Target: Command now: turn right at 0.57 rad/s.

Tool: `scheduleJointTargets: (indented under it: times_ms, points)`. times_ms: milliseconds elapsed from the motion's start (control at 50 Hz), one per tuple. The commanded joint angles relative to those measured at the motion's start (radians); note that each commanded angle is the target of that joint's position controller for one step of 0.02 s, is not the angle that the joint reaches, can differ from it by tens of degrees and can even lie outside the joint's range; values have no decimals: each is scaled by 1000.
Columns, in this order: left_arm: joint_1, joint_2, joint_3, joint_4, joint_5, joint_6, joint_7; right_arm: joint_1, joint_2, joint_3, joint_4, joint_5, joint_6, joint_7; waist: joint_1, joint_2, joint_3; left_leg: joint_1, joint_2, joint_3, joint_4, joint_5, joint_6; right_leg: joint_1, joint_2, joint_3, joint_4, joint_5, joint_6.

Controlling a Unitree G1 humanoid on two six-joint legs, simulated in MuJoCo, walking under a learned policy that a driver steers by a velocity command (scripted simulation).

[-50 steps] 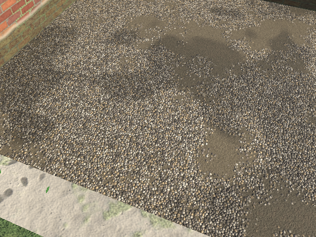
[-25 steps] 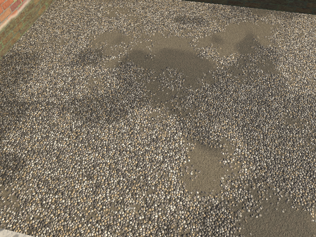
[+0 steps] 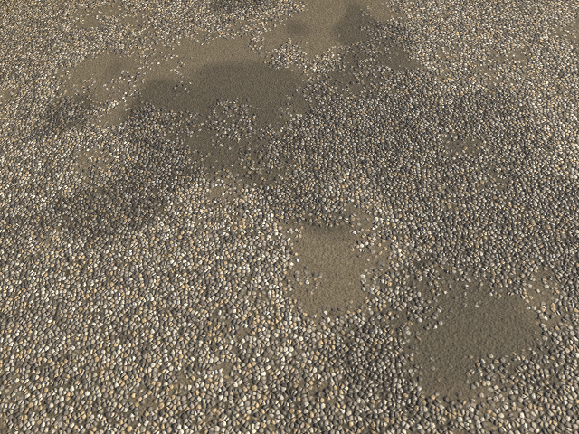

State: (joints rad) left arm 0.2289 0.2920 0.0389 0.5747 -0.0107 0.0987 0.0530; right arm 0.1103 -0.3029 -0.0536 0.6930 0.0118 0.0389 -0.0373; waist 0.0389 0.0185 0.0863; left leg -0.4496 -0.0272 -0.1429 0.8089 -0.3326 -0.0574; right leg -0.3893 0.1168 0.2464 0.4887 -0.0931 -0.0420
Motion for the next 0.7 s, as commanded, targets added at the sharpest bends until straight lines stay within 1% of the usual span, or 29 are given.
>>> scheduleJointTargets:
  times_ms: [20,60,80,100,120,140,160,180,200,220,240,260,300,340,360,380,400,420,440,460,480,500,520,540,560,580,620,640,700]
  points:
    - [12,181,60,-67,-3,5,3,-29,-68,-11,-60,1,-47,28,33,-244,-159,14,-22,31,-127,-29,23,193,-215,335,-177,-320,-146]
    - [-21,179,60,-80,-16,9,5,9,-75,-14,-45,-4,-56,43,15,-257,-167,86,-19,32,-211,0,45,169,-209,377,-162,-309,-134]
    - [-39,178,58,-85,-23,10,6,38,-71,-14,-33,-11,-60,47,-6,-242,-175,154,-13,41,-292,61,61,142,-196,380,-144,-312,-116]
    - [-30,177,59,-79,-32,4,8,67,-74,-15,-25,-21,-62,47,-24,-214,-189,246,15,49,-371,140,83,94,-170,371,-120,-352,-84]
    - [-16,161,52,-77,-29,-3,6,97,-101,-18,-25,-36,-57,46,-36,-148,-213,354,120,-7,-396,206,121,13,-129,322,-36,-405,-42]
    - [-31,139,50,-103,-38,-10,1,108,-193,-35,-25,-63,-45,47,-28,125,-162,368,309,-214,-463,351,231,-163,23,129,195,-521,7]
    - [-10,167,64,-105,-38,-25,-4,89,-233,-52,-26,-73,-32,51,-12,290,-143,306,425,-365,-535,368,306,-237,61,-4,451,-559,37]
    - [35,227,85,-60,-31,-31,-4,17,-182,-40,-66,-66,-23,44,7,173,-126,248,419,-304,-528,346,305,-215,11,-4,618,-495,67]
    - [54,229,92,-27,-37,-21,0,-40,-132,-24,-89,-55,-15,38,28,120,-101,209,338,-194,-521,287,266,-194,4,-30,688,-445,80]
    - [71,206,89,-12,-33,-6,10,-57,-98,-12,-96,-45,-8,33,26,108,-90,210,297,-134,-516,232,239,-199,-4,-36,748,-398,92]
    - [68,166,76,-11,-29,6,9,-45,-75,-1,-93,-42,0,30,16,114,-82,205,280,-105,-517,237,243,-204,-4,-43,824,-376,102]
    - [80,143,68,-3,-30,10,8,-35,-58,6,-89,-40,0,27,7,104,-82,208,255,-78,-521,212,254,-200,0,-57,859,-354,119]
    - [51,127,57,-14,-39,9,2,7,-49,11,-78,-36,1,23,-18,126,-65,254,234,-64,-526,105,260,-224,-12,-72,791,-346,145]
    - [26,115,47,-10,-31,0,-1,52,-57,7,-65,-30,-1,16,-50,146,-55,316,238,-85,-524,5,256,-234,-38,-68,627,-339,155]
    - [14,91,35,-5,-23,-5,-4,69,-54,9,-55,-26,-4,15,-61,148,-58,325,231,-91,-516,-29,248,-198,-62,-61,500,-334,153]
    - [11,62,22,4,-14,-10,-6,76,-52,10,-44,-22,-7,16,-64,158,-64,314,224,-91,-514,-46,244,-136,-90,-79,364,-346,147]
    - [17,36,9,15,-5,-17,-10,75,-58,10,-35,-17,-7,17,-63,178,-68,279,215,-82,-516,-47,241,-47,-119,-126,224,-382,139]
    - [13,33,5,26,-3,-26,-13,94,-74,5,-22,-9,-6,17,-76,203,-62,252,205,-87,-509,-29,243,19,-112,-172,127,-422,137]
    - [23,41,5,40,0,-35,-14,119,-86,1,-9,1,-3,16,-79,203,-58,242,205,-112,-500,-3,244,70,-99,-195,20,-380,133]
    - [59,49,6,63,4,-44,-14,126,-93,0,2,13,-1,16,-58,181,-62,215,211,-135,-499,52,235,157,-93,-207,-120,-206,119]
    - [78,68,7,77,11,-49,-13,147,-104,-2,17,19,-6,16,-50,161,-71,195,214,-150,-504,131,214,232,-102,-186,-184,-78,103]
    - [103,96,9,79,20,-50,-8,138,-99,2,21,18,-19,19,-33,126,-113,170,206,-150,-501,174,172,323,-157,-133,-165,8,87]
    - [91,162,24,87,25,-56,-8,115,-85,4,0,10,-36,26,-56,9,-132,142,139,-72,-479,157,128,317,-180,-128,-40,57,72]
    - [86,147,26,92,27,-62,-14,83,-79,7,-12,5,-40,28,-33,-56,-142,154,94,-19,-447,74,89,275,-175,-128,-43,-32,51]
    - [71,118,19,91,32,-69,-15,68,-81,3,-16,6,-36,26,-27,-72,-134,161,70,2,-406,54,63,256,-183,-122,-73,-104,44]
    - [48,116,19,89,34,-71,-12,62,-75,1,-23,6,-27,20,-33,-96,-109,144,57,13,-375,65,59,230,-187,-116,-97,-145,41]
    - [17,117,23,84,20,-72,-6,73,-62,0,-45,6,-2,5,-45,-165,-74,90,29,35,-296,96,63,203,-218,-88,-140,-132,18]
    - [12,118,26,81,21,-68,-6,86,-56,0,-55,7,3,3,-47,-177,-74,61,23,40,-262,98,67,210,-237,-74,-145,-98,-1]
    - [-10,124,39,81,15,-57,0,141,-59,-8,-69,8,13,6,-61,-173,-79,21,19,64,-165,49,80,205,-313,-56,-125,-12,-64]
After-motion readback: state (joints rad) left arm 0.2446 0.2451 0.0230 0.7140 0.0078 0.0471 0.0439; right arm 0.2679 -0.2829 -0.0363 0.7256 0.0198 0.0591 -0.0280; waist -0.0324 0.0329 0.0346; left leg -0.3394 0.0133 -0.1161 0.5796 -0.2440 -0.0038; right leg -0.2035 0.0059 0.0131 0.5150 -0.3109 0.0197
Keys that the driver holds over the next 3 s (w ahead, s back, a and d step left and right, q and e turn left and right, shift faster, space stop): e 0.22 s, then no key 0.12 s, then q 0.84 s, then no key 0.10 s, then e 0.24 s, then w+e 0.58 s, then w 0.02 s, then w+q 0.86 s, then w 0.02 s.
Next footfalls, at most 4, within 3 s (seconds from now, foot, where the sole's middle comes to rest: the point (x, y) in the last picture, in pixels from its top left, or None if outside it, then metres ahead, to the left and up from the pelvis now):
0.12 left None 0.06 0.17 -0.77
0.50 right None -0.02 -0.10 -0.77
1.12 right None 0.02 -0.08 -0.77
1.50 left None -0.08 0.14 -0.77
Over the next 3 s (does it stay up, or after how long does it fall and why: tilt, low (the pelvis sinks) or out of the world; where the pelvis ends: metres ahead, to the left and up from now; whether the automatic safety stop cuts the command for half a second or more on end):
stays up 0.14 -0.01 -0.02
